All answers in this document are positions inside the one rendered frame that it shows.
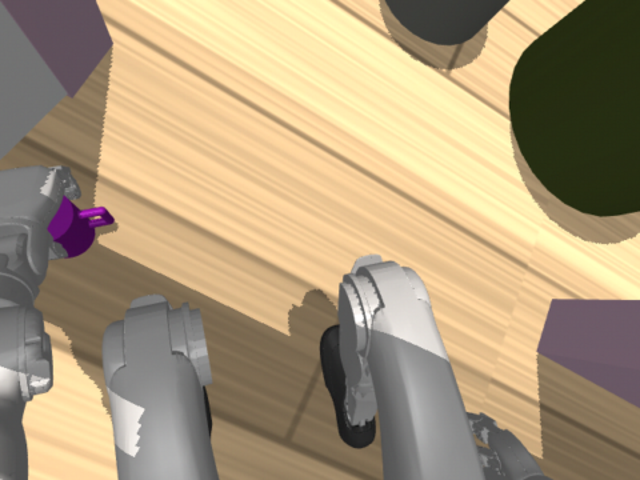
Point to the right robot hand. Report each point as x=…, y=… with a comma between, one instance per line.
x=507, y=458

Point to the left robot hand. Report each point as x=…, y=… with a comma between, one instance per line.
x=35, y=193

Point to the left robot arm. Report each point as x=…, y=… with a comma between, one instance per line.
x=26, y=363

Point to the right robot foot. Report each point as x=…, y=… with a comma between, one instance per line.
x=334, y=377

